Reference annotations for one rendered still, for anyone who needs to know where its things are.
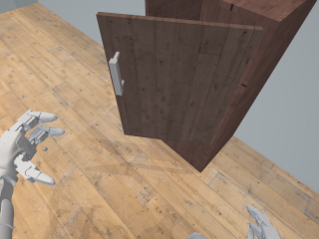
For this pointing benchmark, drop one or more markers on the left robot forearm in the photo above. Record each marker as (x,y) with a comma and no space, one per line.
(8,179)

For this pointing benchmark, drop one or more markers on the robot right hand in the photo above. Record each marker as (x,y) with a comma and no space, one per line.
(263,229)

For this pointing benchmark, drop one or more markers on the robot left hand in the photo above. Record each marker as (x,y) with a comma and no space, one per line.
(13,143)

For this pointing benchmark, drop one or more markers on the right robot shin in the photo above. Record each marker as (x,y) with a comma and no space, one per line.
(195,233)

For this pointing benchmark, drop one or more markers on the cupboard door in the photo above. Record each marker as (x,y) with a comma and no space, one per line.
(180,75)

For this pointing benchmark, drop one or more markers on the handle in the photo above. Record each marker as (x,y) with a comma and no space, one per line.
(116,74)

